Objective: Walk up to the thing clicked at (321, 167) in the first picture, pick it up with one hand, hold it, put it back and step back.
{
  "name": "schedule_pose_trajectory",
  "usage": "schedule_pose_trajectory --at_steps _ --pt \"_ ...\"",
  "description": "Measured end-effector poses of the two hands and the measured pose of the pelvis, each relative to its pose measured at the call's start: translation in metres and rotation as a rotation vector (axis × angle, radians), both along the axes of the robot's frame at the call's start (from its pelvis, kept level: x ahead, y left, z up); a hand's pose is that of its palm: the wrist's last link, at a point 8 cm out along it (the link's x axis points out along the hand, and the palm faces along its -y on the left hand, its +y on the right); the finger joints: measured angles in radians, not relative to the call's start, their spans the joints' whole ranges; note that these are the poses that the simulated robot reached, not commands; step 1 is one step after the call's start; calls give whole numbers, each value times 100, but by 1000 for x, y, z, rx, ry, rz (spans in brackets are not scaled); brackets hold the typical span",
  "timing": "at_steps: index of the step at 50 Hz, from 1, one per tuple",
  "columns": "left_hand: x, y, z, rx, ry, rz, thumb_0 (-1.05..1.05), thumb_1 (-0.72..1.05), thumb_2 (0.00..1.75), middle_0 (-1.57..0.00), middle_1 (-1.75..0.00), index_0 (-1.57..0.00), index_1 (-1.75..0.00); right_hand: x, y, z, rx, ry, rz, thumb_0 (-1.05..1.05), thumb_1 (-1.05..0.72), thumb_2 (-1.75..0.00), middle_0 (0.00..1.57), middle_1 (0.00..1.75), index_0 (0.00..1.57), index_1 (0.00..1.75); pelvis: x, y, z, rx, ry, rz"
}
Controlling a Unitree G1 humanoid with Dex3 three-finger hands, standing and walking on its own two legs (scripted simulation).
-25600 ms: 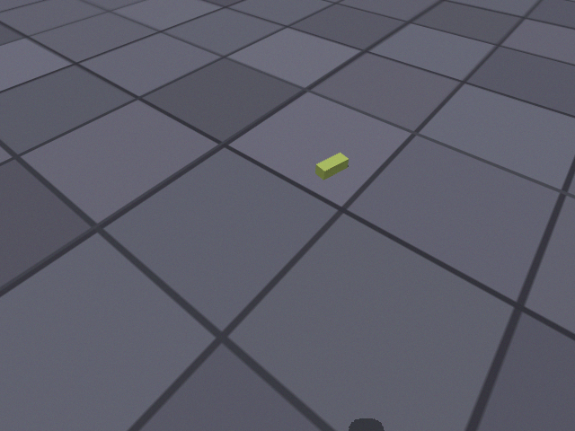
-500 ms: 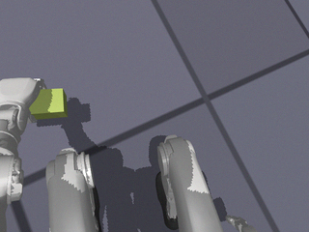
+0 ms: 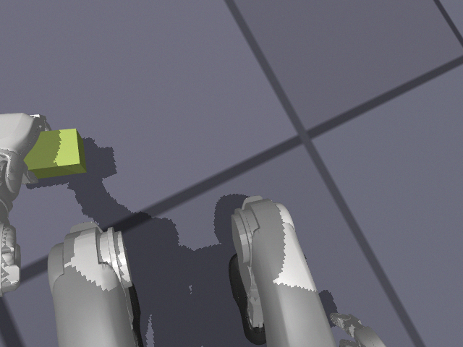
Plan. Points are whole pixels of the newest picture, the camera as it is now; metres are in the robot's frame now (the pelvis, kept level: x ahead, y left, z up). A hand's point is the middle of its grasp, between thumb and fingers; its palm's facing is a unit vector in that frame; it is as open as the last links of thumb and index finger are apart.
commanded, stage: lower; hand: left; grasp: from above
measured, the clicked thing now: (30, 156) +0.46 +0.29 -0.20
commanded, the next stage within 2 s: rest in 0.18 s
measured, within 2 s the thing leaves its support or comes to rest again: rests again in 1.18 s
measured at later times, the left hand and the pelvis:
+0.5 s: hand (37, 160) +0.46 +0.29 -0.23, palm faces -0.46 -0.07 -0.88, open 9.6 cm; pelvis +0.00 +0.00 -0.03, yaw -2 degrees
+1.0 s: hand (44, 162) +0.46 +0.29 -0.26, palm faces -0.45 -0.09 -0.89, open 9.6 cm; pelvis +0.00 +0.01 -0.04, yaw -5 degrees
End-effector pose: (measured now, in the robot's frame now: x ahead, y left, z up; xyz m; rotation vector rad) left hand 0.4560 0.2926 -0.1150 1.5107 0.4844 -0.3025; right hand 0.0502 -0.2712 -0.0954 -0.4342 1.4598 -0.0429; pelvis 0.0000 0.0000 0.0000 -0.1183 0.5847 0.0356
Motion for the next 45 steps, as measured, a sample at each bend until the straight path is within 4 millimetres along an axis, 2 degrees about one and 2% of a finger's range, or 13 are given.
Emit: schedule_pose_trajectory --at_steps 16,29,45 --pt "1 0 -42 -17 -18 -13 -1 4 45 -74 -53 -76 -48 0 -3 -10 -28 25 38 0 -91 -90 20 30 20 30 3 1 -21 -16 -29 -14" --pt "9 -3 -62 -26 -21 3 -1 4 45 -74 -52 -76 -48 -6 3 -13 -17 40 68 0 -90 -89 20 30 20 30 5 3 -30 -34 -48 -30" --pt "8 -4 -81 -27 -21 1 -1 3 45 -75 -52 -77 -47 -10 7 -8 -12 43 133 0 -90 -89 20 30 20 30 4 5 -37 -53 -80 -45"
